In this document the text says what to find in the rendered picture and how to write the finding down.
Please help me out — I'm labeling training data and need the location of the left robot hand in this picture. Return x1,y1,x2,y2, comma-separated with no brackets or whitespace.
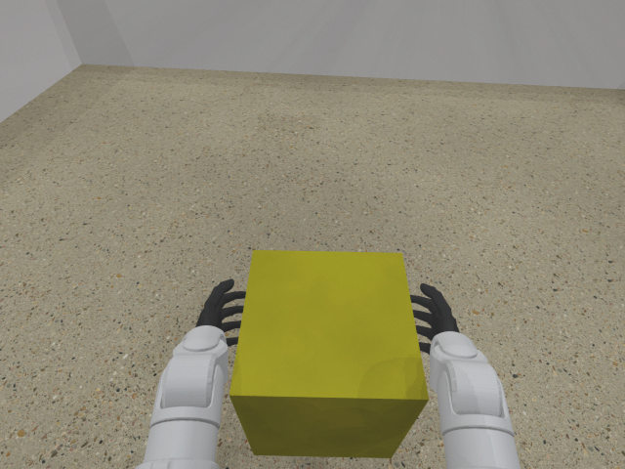
196,279,246,346

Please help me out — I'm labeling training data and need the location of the carton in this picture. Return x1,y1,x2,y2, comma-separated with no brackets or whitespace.
229,250,429,458

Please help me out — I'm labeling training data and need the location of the robot right forearm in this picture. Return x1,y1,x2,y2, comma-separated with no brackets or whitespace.
429,331,521,469

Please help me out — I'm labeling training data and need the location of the right robot hand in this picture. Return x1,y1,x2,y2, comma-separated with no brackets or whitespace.
410,283,460,354

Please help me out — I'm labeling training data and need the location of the robot left forearm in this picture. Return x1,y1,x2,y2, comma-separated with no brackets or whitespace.
135,325,229,469

